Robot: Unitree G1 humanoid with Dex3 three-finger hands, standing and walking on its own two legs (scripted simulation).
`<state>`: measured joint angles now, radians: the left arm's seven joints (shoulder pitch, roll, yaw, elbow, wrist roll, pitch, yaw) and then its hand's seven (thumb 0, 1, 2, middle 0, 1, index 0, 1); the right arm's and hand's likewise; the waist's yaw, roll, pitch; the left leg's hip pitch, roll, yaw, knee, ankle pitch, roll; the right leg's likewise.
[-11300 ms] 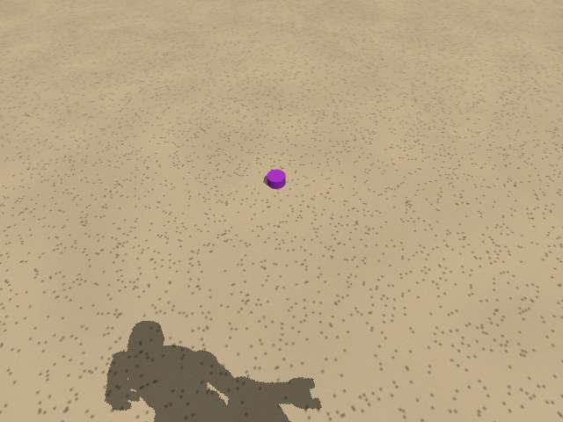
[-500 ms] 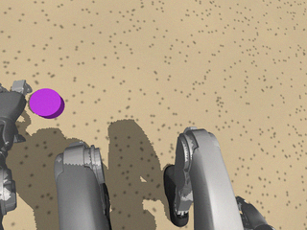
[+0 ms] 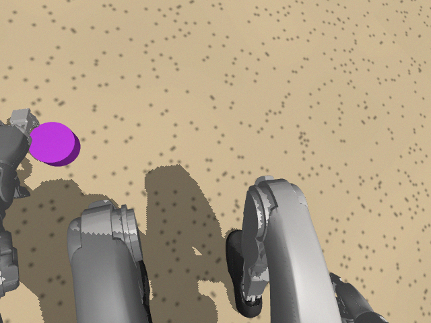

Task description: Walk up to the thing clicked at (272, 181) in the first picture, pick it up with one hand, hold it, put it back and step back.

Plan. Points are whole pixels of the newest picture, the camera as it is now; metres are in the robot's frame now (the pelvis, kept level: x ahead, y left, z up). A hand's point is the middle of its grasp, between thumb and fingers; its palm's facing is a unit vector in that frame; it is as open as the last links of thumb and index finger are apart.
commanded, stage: approach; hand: left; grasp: from above
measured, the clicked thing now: (55, 144) +0.47 +0.30 -0.29
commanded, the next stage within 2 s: close in in 0.56 s
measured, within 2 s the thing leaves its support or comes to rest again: neither
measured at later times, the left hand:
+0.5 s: hand (50, 127) +0.47 +0.27 -0.18, palm faces -0.49 -0.07 -0.87, open 14.1 cm
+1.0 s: hand (41, 146) +0.44 +0.30 -0.20, palm faces -0.46 -0.07 -0.88, open 14.0 cm
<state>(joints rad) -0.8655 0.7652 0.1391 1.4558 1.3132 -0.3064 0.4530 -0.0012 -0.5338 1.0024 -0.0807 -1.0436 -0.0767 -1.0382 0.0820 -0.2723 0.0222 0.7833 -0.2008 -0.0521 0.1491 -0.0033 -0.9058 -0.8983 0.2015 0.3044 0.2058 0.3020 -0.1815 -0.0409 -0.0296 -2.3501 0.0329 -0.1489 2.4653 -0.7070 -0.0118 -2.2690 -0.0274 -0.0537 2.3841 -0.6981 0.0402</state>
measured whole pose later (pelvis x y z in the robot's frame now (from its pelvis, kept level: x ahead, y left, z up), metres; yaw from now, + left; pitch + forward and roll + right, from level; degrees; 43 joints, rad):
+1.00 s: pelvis +0.00 +0.00 +0.00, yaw -1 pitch +32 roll -10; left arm -1.03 0.79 0.07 1.65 1.35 -0.25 0.52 0.00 -0.50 0.98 -0.08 -1.05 -0.09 -1.04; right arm 0.07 -0.28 0.10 0.73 -0.22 -0.10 0.16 -0.01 -0.90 -0.89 0.20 0.30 0.20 0.30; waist -0.28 -0.07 -0.01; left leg -2.36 0.03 -0.17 2.48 -0.69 0.00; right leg -2.26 -0.02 -0.07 2.38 -0.68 0.05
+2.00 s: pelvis +0.00 +0.01 -0.02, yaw -6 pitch +29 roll -13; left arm -1.02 0.95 0.17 1.77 1.33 -0.23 0.64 0.00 -0.51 0.97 -0.08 -1.01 -0.07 -1.01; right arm 0.06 -0.32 0.23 0.72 -0.32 -0.23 0.27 0.00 -0.90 -0.90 0.20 0.30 0.20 0.30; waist -0.36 -0.12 0.13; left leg -2.37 0.04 -0.25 2.59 -0.74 -0.01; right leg -2.26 0.01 -0.12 2.42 -0.69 0.07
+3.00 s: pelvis +0.00 +0.01 -0.02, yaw -7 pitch +27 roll -14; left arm -1.03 1.01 0.13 1.78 1.30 -0.25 0.64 0.00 -0.21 0.74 -0.24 -0.93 -0.37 -0.88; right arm 0.06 -0.34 0.30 0.68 -0.32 -0.25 0.28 0.00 -0.90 -0.90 0.20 0.30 0.20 0.30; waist -0.37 -0.14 0.17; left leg -2.36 0.04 -0.28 2.59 -0.74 -0.01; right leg -2.24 0.02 -0.15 2.41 -0.67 0.07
